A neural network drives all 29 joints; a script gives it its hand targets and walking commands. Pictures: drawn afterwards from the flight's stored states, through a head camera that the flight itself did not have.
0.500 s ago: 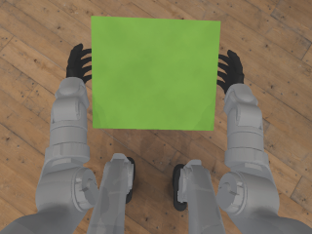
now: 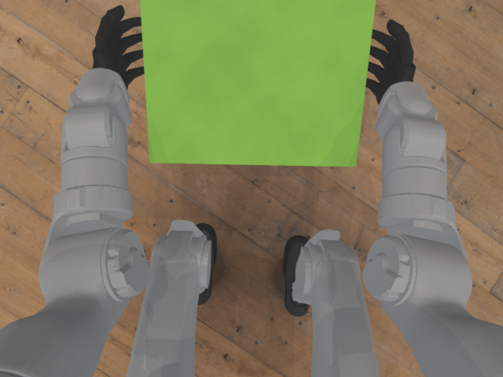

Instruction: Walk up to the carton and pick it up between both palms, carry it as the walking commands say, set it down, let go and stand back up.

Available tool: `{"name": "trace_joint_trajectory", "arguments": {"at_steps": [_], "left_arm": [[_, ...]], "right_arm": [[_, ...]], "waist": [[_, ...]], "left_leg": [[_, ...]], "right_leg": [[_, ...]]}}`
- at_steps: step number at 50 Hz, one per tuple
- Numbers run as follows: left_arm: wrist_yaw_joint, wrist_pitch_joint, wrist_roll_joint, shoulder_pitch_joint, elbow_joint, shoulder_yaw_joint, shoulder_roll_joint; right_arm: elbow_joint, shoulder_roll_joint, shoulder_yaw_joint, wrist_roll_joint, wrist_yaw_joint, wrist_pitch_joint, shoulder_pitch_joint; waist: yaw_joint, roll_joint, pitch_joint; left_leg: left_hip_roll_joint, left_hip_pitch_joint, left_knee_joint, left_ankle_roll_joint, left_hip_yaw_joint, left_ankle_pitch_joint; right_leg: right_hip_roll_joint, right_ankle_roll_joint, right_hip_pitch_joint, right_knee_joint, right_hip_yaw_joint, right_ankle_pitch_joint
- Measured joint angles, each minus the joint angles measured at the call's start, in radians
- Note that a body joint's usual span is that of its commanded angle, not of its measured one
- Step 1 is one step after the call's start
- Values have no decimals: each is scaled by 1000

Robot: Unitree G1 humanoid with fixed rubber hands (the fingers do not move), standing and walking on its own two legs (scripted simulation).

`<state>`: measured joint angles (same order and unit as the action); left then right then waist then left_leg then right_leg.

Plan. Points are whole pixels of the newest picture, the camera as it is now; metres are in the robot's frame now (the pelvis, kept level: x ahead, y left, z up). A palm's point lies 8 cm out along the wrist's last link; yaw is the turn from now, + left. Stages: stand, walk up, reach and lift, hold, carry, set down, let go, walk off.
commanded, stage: set down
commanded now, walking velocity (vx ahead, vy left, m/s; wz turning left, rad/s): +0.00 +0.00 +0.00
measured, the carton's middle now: (253, 77) +0.54 +0.03 -0.19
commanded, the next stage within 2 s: none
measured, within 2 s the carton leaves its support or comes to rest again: neither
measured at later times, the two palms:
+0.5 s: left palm (133, 80) +0.52 +0.23 -0.19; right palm (362, 88) +0.54 -0.15 -0.19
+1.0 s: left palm (149, 84) +0.54 +0.22 -0.26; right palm (349, 91) +0.56 -0.15 -0.26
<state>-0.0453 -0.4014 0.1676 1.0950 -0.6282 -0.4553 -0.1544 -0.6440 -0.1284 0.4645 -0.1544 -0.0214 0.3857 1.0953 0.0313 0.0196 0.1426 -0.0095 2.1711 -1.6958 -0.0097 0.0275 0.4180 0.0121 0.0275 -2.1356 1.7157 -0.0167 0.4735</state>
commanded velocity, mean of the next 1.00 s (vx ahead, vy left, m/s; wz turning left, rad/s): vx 0.00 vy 0.00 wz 0.00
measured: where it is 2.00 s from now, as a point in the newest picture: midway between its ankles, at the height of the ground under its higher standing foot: (248, 283)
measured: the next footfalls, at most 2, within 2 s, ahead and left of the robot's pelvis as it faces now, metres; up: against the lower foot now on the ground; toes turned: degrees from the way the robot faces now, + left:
none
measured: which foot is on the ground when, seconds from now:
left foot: down 0.00-1.00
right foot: down 0.00-1.00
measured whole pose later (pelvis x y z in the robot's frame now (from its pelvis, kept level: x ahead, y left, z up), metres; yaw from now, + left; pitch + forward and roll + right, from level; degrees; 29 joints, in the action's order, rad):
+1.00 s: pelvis +0.00 +0.00 -0.11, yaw +0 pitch +44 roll -1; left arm 0.05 -0.27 -0.06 1.35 -0.86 -0.27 -0.34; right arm -0.88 -0.31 0.24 0.10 0.10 0.24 1.37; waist 0.04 0.02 -0.22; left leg -0.01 2.36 -2.12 -0.01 0.03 0.52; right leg 0.03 0.05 -2.32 2.14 -0.03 0.58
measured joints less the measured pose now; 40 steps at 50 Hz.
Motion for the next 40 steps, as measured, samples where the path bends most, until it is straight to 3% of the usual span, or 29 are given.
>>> {"name": "trace_joint_trajectory", "arguments": {"at_steps": [21, 40], "left_arm": [[8, 42, -74, 110, -84, 46, -83], [67, 108, -159, 225, -192, 132, -156]], "right_arm": [[-77, -62, -71, 84, 67, -42, 115], [-196, -143, -154, 183, 97, -119, 234]], "waist": [[13, -2, -118], [5, 7, -286]], "left_leg": [[4, 135, -192, -11, 13, 41], [7, 191, -358, -3, 11, 84]], "right_leg": [[6, -2, -132, 194, 6, 47], [13, 13, -180, 356, -3, 93]]}}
